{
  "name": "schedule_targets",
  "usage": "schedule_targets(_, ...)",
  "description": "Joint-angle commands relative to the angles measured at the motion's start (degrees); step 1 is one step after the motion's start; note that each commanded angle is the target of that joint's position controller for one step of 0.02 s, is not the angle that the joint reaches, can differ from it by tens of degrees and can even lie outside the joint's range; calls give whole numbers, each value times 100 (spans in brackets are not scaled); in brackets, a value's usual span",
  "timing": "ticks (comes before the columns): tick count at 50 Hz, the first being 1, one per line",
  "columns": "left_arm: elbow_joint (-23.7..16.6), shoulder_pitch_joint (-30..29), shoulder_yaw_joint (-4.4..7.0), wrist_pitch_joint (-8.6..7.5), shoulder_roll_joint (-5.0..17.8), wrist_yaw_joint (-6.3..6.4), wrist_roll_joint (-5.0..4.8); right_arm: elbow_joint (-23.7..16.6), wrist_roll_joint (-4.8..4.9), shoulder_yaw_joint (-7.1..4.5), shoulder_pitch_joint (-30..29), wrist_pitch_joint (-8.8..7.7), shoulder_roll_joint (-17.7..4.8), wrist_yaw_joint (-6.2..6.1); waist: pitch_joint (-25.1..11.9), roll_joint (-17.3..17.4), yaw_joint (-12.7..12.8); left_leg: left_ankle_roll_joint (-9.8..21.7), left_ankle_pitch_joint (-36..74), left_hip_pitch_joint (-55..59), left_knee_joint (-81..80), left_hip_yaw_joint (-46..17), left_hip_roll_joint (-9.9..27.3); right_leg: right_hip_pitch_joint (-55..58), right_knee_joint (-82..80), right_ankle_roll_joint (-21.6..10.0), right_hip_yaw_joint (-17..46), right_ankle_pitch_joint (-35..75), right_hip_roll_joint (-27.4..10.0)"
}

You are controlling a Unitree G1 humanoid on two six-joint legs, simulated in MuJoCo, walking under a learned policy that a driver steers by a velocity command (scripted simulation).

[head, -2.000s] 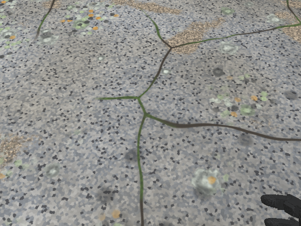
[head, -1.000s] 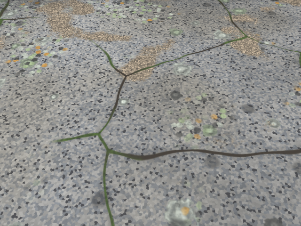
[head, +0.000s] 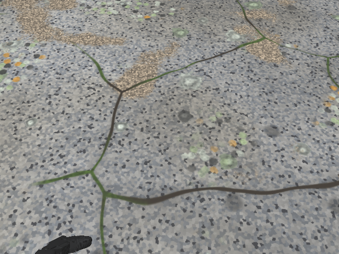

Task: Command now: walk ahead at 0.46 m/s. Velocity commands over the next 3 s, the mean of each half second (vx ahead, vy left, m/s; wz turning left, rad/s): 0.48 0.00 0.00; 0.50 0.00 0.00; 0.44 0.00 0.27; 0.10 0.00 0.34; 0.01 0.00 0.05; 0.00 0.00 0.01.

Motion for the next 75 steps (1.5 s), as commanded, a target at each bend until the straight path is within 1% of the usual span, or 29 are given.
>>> schedule_targets(1,-522,-546,118,-131,534,-67,-6,-153,28,-243,73,14,-1080,-39,487,788,455,665,4175,-370,332,-421,1566,430,-278,-244,-91,-177,204)
schedule_targets(4,121,1801,461,-85,1164,46,-14,-338,-55,-256,-239,123,-1116,-30,-1028,928,1624,322,5603,-1321,3144,-162,1227,3738,-117,-737,78,-356,226)
schedule_targets(5,299,2764,586,-49,1707,102,153,-477,-109,-80,292,46,-470,50,-2097,-330,1477,-6,2769,-3548,5471,-46,391,6144,-187,-1577,2511,-1166,-1375)
schedule_targets(6,409,2853,477,-11,1411,86,130,-369,26,5,405,-126,-212,108,-2730,-1113,1369,-72,-1142,-4493,6944,-739,-297,6467,-1445,-2035,4720,-2077,-2123)
schedule_targets(7,359,2230,359,-44,1053,67,65,-584,201,-156,-233,-268,-755,127,-1655,-822,1317,97,-981,-5093,7405,-1008,95,5565,-1712,-1672,4104,-2352,-1804)
schedule_targets(9,191,1240,210,-143,605,24,125,-804,244,-236,-978,-326,-901,47,-439,-13,873,202,-16,-4852,6866,-682,672,3522,-2053,-1281,2443,-1278,-1372)
schedule_targets(11,247,1013,131,-206,365,-20,214,-773,122,-289,-753,-166,-692,-14,-253,-169,486,193,336,-4115,6305,-702,943,2514,-2344,-1101,1633,-836,-993)
schedule_targets(14,443,1314,156,-231,600,51,189,-938,75,-299,-958,-16,-565,-45,58,-212,379,54,587,-4241,5670,-569,1053,1985,-2704,-1230,1213,-615,-921)
schedule_targets(24,810,2575,223,-90,994,271,54,-1694,84,-197,-3210,-94,-596,187,367,-49,1013,-68,2497,-4628,2474,-224,666,3184,-2518,-927,612,-164,-927)
schedule_targets(28,858,2585,294,60,1126,296,61,-1806,99,-272,-3059,-148,-884,296,138,-210,719,222,1626,-4179,2125,-152,456,3968,-1777,-724,676,1023,-1240)
schedule_targets(30,766,2420,229,126,972,291,117,-1354,83,-522,-1490,-156,-1351,257,-846,-172,-42,539,1633,-1963,2081,28,223,3486,89,-451,277,2295,-761)
schedule_targets(31,614,2640,113,113,664,291,206,-1150,-15,-643,-505,-137,-1817,209,-1748,591,-198,1020,1382,-56,2110,-1543,1426,2008,2077,-197,-54,689,-268)
schedule_targets(32,660,3202,-75,-31,16,232,171,-1046,-14,-655,-296,-120,-1999,263,-2359,2011,120,1786,412,1320,1218,-4178,2404,125,3679,54,319,-3218,713)
schedule_targets(33,657,2782,77,-161,696,202,22,-1105,28,-491,-506,-137,-1417,266,-1985,1366,-8,1541,-42,1109,972,-4138,2211,-503,4303,-55,952,-3314,367)
schedule_targets(34,498,2259,139,-251,936,186,-89,-1221,31,-422,-1024,-155,-1206,242,-1205,1067,77,1302,386,334,896,-3228,2042,-765,4306,-148,812,-2775,77)
schedule_targets(37,475,1976,200,-169,750,255,41,-1323,-112,-297,-1784,-192,-824,276,-492,516,578,1110,1818,-1467,417,-1823,1523,43,3521,-118,683,-1722,-517)
schedule_targets(42,294,1521,204,36,522,282,129,-1099,-62,-358,-1380,-201,-1076,179,-89,402,639,1238,2246,-1779,-91,-1174,1414,-328,2340,114,557,-953,-623)
schedule_targets(48,-49,334,142,-30,384,188,114,-882,9,-362,-873,-127,-1148,57,188,464,319,977,2052,-1692,-239,-516,1122,-97,380,196,251,572,-323)
schedule_targets(53,-323,-243,119,-93,479,46,61,-630,59,-417,-525,-4,-1201,22,379,492,241,916,2312,-731,138,-554,1528,-296,-227,-2,307,146,-235)
schedule_targets(56,-270,252,241,-159,752,7,64,-640,78,-464,-682,84,-1299,0,44,649,628,766,3760,-546,893,-637,1579,708,-445,-206,135,-465,44)
schedule_targets(57,-33,1048,368,-173,956,35,74,-682,73,-433,-802,116,-1237,3,-402,624,1041,643,4434,-767,1757,-500,1321,1802,-561,-327,2,-427,216)
schedule_targets(58,249,2178,509,-183,1323,88,142,-808,13,-342,-844,122,-1049,9,-1220,387,1451,456,3721,-1745,3209,-309,979,3602,-278,-602,540,-331,-318)
schedule_targets(59,403,2948,661,-138,1902,130,212,-887,-10,-146,-152,29,-371,61,-2167,-944,1284,-17,1050,-4142,5544,8,16,5970,-570,-1455,2997,-1174,-1874)
schedule_targets(60,400,2944,508,-121,1438,125,178,-801,95,-177,-237,-95,-562,74,-2490,-1169,1352,21,-1372,-4835,6507,-872,-152,6003,-1405,-1567,4302,-1794,-2161)
schedule_targets(61,336,2434,404,-140,1105,140,135,-940,262,-335,-751,-152,-1079,72,-1547,-846,1284,118,-1082,-5325,6873,-987,186,5225,-1535,-1223,3451,-2035,-1978)
schedule_targets(64,203,1334,227,-217,514,122,220,-1029,184,-430,-1141,-25,-950,-36,-366,-458,729,180,206,-4675,6118,-804,890,2994,-2168,-722,1554,-1311,-1379)
schedule_targets(66,287,1281,242,-243,496,122,266,-991,185,-414,-932,139,-636,-20,-223,-494,550,183,466,-4327,5939,-790,976,2504,-2437,-699,953,-927,-1237)
schedule_targets(70,322,1235,300,-226,774,289,331,-1306,61,-468,-1300,245,-653,-25,60,-264,385,-51,1252,-4586,5068,-652,825,2333,-2283,-760,-177,1824,-1139)
schedule_targets(75,298,1421,348,-24,1053,505,226,-1734,1,-371,-2168,259,-484,198,-74,-162,679,-67,2296,-4165,3317,-26,592,2759,-1972,-683,-829,2260,-1077)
